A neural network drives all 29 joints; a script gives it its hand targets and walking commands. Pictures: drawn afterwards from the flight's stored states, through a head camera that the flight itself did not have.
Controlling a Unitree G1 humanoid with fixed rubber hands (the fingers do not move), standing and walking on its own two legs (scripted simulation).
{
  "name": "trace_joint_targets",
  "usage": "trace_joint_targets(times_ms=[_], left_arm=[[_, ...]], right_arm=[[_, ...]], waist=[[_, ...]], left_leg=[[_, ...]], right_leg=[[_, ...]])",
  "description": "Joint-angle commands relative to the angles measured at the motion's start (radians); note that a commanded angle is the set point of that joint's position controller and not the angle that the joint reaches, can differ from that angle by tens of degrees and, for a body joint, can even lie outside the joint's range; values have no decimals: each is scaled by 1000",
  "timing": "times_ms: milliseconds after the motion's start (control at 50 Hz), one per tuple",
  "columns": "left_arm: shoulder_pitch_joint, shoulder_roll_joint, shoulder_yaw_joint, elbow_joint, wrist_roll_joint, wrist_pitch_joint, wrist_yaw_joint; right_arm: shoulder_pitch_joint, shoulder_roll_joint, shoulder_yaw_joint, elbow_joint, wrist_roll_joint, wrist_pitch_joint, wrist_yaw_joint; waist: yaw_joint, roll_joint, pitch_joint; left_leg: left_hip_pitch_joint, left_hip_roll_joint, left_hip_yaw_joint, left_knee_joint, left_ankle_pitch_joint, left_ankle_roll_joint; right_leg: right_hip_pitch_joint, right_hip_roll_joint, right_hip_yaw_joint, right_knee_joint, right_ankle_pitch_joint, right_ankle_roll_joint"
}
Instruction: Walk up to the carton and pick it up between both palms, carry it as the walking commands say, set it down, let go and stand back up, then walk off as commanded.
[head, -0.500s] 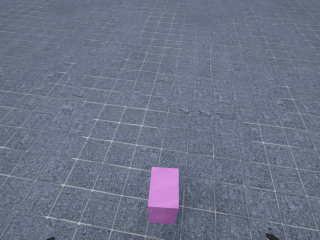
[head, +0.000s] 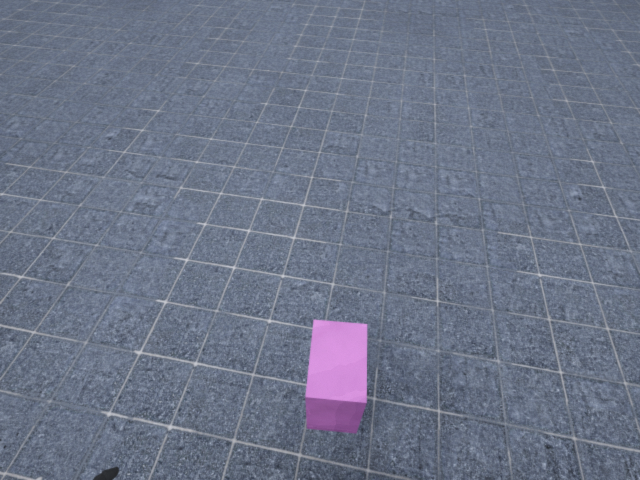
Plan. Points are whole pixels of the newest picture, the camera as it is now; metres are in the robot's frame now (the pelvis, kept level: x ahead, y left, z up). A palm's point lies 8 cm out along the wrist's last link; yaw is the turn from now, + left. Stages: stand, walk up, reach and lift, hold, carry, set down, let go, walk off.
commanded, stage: walk off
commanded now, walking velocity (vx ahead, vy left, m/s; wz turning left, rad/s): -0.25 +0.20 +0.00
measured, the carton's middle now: (335, 378) +0.47 -0.04 -0.63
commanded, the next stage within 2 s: stand in 0.84 s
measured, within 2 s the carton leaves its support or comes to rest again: neither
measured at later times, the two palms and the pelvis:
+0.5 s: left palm out of the picture -0.02 +0.41 -0.13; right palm out of the picture -0.01 -0.14 -0.12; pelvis -0.09 +0.12 +0.00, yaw -1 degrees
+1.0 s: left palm out of the picture -0.15 +0.52 -0.11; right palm out of the picture -0.16 -0.05 -0.14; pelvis -0.21 +0.22 -0.01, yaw +0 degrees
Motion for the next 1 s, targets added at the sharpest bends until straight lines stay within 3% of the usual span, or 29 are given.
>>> trace_joint_targets(times_ms=[0,20,40,80,120,160,180,200,220,240,280,300,380,480,520,560,580,600,620,640,660,680,720,760,820,880,920,960,980], left_arm=[[36,245,62,-63,10,15,24],[38,242,64,-73,17,15,25],[22,239,66,-80,16,14,28],[-29,219,68,-94,17,16,31],[-9,226,79,-92,21,28,30],[11,233,89,-88,11,40,29],[51,205,82,-86,4,38,27],[118,134,65,-86,7,36,25],[44,82,54,-124,-12,48,51],[4,107,62,-121,-29,64,64],[47,119,73,-91,-24,60,55],[78,116,74,-72,-12,56,49],[67,78,60,-71,-14,55,52],[110,34,41,-57,-32,60,67],[160,27,42,-34,-37,57,68],[248,14,43,0,-32,50,66],[287,26,46,9,-17,41,65],[275,104,60,-18,0,37,62],[190,179,75,-50,14,48,68],[145,138,66,-61,20,43,69],[55,121,63,-80,11,40,69],[3,104,63,-99,10,37,68],[24,76,67,-109,-2,29,67],[78,79,71,-102,-2,21,61],[148,114,85,-85,5,15,58],[143,121,88,-95,20,18,43],[121,144,97,-102,30,26,28],[121,153,101,-101,28,32,17],[131,144,98,-98,22,30,12]], right_arm=[[39,-126,-38,-45,-7,27,4],[33,-119,-43,-60,-16,35,9],[44,-110,-46,-68,-18,41,14],[65,-81,-41,-81,-11,43,22],[90,-67,-42,-89,-10,43,29],[144,-64,-47,-83,-10,42,37],[161,-87,-52,-83,-29,36,39],[138,-165,-64,-109,-43,30,40],[132,-250,-76,-130,-17,33,42],[138,-187,-58,-137,-28,30,43],[44,-108,-38,-164,-33,35,23],[15,-100,-37,-180,-32,32,14],[55,-39,-24,-191,-30,30,5],[112,-13,-15,-157,-39,43,4],[113,-22,-19,-148,-40,47,9],[106,-34,-27,-142,-33,50,12],[118,-28,-31,-139,-27,49,12],[167,16,-31,-148,-21,45,15],[41,-25,-44,-181,-52,44,13],[28,-45,-58,-167,-56,48,18],[72,-23,-66,-146,-49,48,28],[134,-22,-72,-121,-47,48,33],[175,-2,-77,-101,-55,47,38],[135,12,-80,-123,-44,48,36],[89,30,-72,-153,-27,51,34],[104,56,-55,-159,-13,48,35],[120,48,-50,-157,-12,48,30],[186,39,-51,-128,-12,38,12],[243,33,-54,-102,-18,28,5]], waist=[[33,-244,-69],[30,-221,-67],[7,-168,-62],[-16,-176,-40],[1,-248,-53],[-13,-234,-84],[-15,-149,-102],[2,159,-98],[-58,415,-155],[-65,266,-127],[-2,109,-49],[7,115,-55],[-45,140,-83],[-63,157,-98],[-48,135,-106],[-5,82,-98],[12,-11,-69],[-5,-303,-98],[53,-366,88],[13,-174,86],[-49,-128,88],[-79,-102,64],[-59,-133,11],[-14,-152,-6],[34,-203,-9],[49,-316,-43],[56,-370,-50],[29,-328,-55],[-4,-255,-63]], left_leg=[[-80,2,43,352,-204,-16],[-124,16,23,518,-332,-20],[-132,47,-24,556,-345,-12],[-125,80,-20,388,-309,-17],[-65,52,45,217,-260,-32],[47,15,120,-24,-77,-30],[143,40,90,-124,34,-25],[205,228,-112,-201,331,10],[21,391,-217,-186,548,178],[-53,354,-173,-189,536,202],[-64,266,-58,-148,464,165],[-21,239,-46,-136,469,163],[100,227,-75,-150,351,205],[170,237,-148,-182,321,232],[147,235,-161,-214,270,223],[42,203,-126,-217,153,173],[-80,152,-79,-150,31,110],[-280,46,40,144,-223,24],[-384,-41,52,450,-389,-20],[-295,-59,-104,654,-328,-20],[-278,-75,-132,752,-258,-23],[-283,-81,-111,825,-195,-46],[-311,-84,-72,929,-166,-88],[-351,-75,-56,957,-170,-120],[-359,-44,-24,770,-191,-143],[-216,8,82,429,-248,-134],[-105,28,130,244,-301,-114],[20,30,159,11,-178,-76],[129,25,157,-127,-52,-56]], right_leg=[[-41,-390,286,-85,617,-227],[-55,-448,306,-83,730,-277],[-66,-435,260,-63,745,-264],[-56,-345,164,-43,663,-165],[-27,-295,127,-15,713,-130],[-32,-262,87,49,644,-88],[-96,-219,50,132,478,-46],[-250,-73,-67,339,6,2],[-260,46,-84,631,-480,8],[-236,37,11,796,-485,-15],[-277,28,-6,890,-336,-28],[-295,23,-29,902,-281,-22],[-290,18,-115,732,-286,1],[-189,-19,-158,376,-314,-40],[-129,-26,-168,252,-268,-63],[-10,-47,-186,45,-123,-92],[75,-120,-110,-136,-29,-104],[194,-429,224,-216,-83,-158],[-152,-619,319,-250,198,-305],[-240,-536,199,-210,276,-282],[-278,-442,84,-168,285,-220],[-246,-376,10,-136,298,-172],[-155,-331,-44,-88,378,-163],[-85,-329,-49,-67,427,-179],[9,-312,-46,-46,443,-168],[-6,-270,-59,-78,163,-143],[-34,-278,-25,-93,104,-146],[-81,-292,-11,-45,189,-137],[-147,-279,-29,5,178,-103]])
